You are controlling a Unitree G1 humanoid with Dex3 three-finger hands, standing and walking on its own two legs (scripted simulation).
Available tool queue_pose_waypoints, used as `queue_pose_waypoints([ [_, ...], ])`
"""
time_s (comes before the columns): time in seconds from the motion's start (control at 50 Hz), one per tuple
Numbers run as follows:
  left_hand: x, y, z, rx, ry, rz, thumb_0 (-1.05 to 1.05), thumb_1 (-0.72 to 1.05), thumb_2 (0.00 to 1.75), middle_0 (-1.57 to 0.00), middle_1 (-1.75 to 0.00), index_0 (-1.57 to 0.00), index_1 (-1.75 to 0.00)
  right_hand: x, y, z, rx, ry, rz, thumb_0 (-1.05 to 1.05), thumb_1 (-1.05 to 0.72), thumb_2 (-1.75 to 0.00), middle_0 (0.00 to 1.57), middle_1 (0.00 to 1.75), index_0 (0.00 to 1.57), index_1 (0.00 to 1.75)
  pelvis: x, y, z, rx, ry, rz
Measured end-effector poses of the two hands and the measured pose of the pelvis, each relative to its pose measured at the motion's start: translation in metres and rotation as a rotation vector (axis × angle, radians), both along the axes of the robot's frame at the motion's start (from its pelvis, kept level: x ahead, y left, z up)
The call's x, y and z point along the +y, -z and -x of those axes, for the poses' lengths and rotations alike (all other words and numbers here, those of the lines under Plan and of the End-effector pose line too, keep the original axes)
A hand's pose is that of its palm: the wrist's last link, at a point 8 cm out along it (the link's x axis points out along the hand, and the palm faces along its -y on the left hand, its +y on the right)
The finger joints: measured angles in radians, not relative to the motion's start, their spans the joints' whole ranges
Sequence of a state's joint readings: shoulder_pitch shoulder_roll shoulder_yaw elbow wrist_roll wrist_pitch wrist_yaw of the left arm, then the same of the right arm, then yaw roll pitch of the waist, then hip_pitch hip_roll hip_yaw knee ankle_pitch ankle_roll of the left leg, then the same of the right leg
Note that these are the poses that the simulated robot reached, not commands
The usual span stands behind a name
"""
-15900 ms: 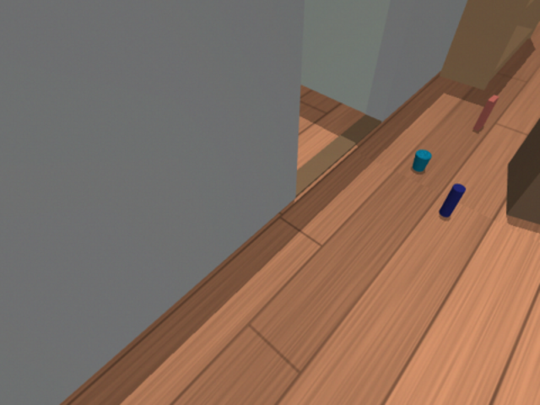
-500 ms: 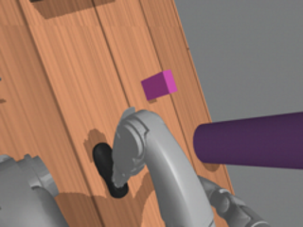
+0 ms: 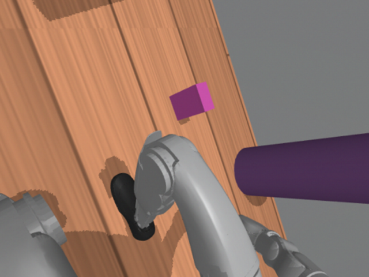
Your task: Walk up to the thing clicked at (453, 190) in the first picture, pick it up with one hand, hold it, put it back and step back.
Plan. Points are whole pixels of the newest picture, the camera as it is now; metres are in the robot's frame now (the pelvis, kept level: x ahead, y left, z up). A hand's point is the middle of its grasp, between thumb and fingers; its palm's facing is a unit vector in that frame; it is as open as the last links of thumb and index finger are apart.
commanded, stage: close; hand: left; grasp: from the side
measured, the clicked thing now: out of the picture +0.54 +0.24 -0.25
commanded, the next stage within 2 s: settle in 0.32 s
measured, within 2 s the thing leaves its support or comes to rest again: leaves its support in 0.96 s
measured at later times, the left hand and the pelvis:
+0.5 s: hand out of the picture +0.53 +0.23 -0.19, palm faces +0.21 -0.98 -0.05, open 9.1 cm; pelvis +0.00 +0.00 +0.00, yaw +0 degrees
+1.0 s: hand out of the picture +0.55 +0.24 -0.16, palm faces +0.21 -0.98 -0.07, open 6.2 cm; pelvis +0.00 -0.01 +0.00, yaw +1 degrees
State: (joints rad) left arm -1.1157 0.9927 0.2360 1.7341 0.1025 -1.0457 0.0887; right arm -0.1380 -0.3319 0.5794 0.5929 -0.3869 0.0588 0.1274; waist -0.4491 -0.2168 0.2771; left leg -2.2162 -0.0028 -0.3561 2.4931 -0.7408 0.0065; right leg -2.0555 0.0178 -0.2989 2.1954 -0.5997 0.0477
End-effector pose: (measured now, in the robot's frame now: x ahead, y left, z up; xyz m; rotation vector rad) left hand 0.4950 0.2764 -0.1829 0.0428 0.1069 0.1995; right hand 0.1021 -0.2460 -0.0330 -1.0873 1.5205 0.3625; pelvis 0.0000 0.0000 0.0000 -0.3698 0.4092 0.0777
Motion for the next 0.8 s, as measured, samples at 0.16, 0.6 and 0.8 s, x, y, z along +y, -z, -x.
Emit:
queue_pose_waypoints([
  [0.16,0.003,0.001,-0.002,-0.005,-0.008,0.001,-0.01,-0.16,0.53,-0.56,-0.57,-0.54,-0.58,0.001,0.002,0.002,0.004,0.008,-0.001,-0.01,-0.91,-0.9,0.21,0.3,0.2,0.3,0.0,0.001,0.0,0.001,0.002,-0.002],
  [0.6,0.003,0.0,-0.01,-0.002,-0.021,0.003,-0.01,-0.03,0.8,-0.84,-0.87,-0.82,-0.89,-0.001,0.004,0.009,0.014,0.036,0.004,-0.01,-0.92,-0.9,0.21,0.3,0.2,0.3,0.001,0.002,-0.001,0.005,0.005,-0.006],
  [0.8,0.001,-0.002,-0.013,0.003,-0.027,0.001,-0.02,0.0,0.95,-0.87,-0.97,-0.92,-1.03,-0.002,0.006,0.017,0.031,0.066,-0.009,-0.01,-0.93,-0.91,0.21,0.3,0.2,0.3,-0.001,0.003,-0.002,0.009,0.003,-0.015],
])
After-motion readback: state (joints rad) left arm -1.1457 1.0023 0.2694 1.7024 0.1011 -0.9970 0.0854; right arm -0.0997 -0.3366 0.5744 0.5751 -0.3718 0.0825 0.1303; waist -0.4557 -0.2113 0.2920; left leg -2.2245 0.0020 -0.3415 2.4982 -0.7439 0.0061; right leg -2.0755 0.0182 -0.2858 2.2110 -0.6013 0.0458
